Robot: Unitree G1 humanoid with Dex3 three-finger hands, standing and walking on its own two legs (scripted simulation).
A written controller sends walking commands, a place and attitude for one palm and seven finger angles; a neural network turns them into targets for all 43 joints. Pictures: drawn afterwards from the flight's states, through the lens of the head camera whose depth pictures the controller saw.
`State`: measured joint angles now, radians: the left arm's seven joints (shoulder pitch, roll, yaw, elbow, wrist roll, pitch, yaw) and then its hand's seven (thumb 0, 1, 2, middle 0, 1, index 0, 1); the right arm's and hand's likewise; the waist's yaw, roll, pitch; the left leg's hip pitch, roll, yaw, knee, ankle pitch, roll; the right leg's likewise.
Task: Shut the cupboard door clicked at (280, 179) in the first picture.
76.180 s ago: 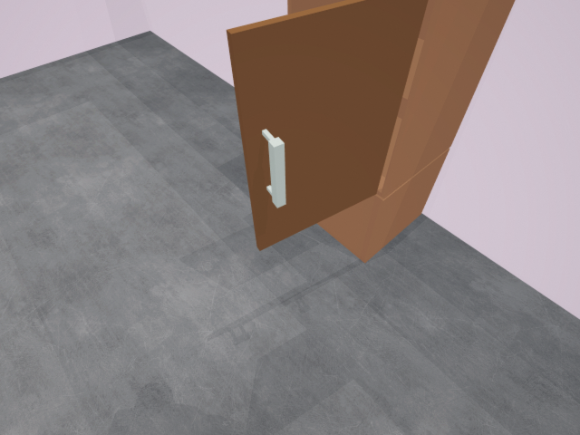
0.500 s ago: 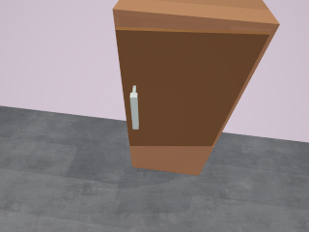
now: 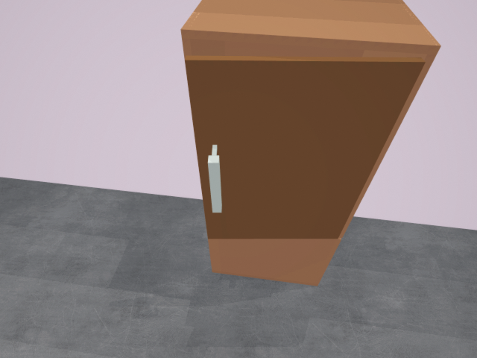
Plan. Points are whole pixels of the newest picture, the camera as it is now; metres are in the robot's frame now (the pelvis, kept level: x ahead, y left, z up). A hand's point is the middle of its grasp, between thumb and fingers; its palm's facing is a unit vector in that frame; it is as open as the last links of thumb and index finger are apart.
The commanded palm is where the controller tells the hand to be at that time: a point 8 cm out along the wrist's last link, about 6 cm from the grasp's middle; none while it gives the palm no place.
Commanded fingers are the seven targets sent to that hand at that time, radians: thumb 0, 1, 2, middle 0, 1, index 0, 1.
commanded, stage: look again from close up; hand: left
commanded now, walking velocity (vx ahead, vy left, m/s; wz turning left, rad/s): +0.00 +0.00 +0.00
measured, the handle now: (216, 179) +0.51 +0.09 -0.03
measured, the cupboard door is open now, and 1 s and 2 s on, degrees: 8 8 8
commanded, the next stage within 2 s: shuffle to correct the standing spot in 0.06 s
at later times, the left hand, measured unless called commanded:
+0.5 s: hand out of the picture -0.01 +0.15 -0.18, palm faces +0.00 -0.98 -0.18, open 7.4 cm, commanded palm none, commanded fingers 0.00 0.90 0.90 -0.20 -0.30 -0.20 -0.30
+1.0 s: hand out of the picture +0.05 +0.09 -0.18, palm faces +0.08 -0.99 -0.11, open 7.4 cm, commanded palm none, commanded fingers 0.00 0.90 0.90 -0.20 -0.30 -0.20 -0.30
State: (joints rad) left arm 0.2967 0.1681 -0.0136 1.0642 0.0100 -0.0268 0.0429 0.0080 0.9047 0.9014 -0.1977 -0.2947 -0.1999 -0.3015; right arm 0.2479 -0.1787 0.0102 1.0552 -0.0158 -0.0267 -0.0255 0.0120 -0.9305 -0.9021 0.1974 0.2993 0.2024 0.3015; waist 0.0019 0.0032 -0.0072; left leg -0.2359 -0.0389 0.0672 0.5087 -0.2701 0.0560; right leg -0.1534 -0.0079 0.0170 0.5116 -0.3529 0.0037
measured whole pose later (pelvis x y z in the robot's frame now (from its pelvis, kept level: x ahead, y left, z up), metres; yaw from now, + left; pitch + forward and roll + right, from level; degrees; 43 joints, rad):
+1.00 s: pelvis +0.06 -0.07 +0.00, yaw +1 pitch +1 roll -2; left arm 0.30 0.16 0.06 1.02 0.04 0.05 0.00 0.01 0.91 0.90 -0.20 -0.29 -0.20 -0.30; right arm 0.22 -0.14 -0.03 1.02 -0.03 -0.03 -0.06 0.00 -0.94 -0.90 0.20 0.30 0.21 0.30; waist 0.02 -0.05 0.03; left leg -0.27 0.06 0.14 0.53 -0.27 0.04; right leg -0.50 -0.02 0.00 1.18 -0.33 0.01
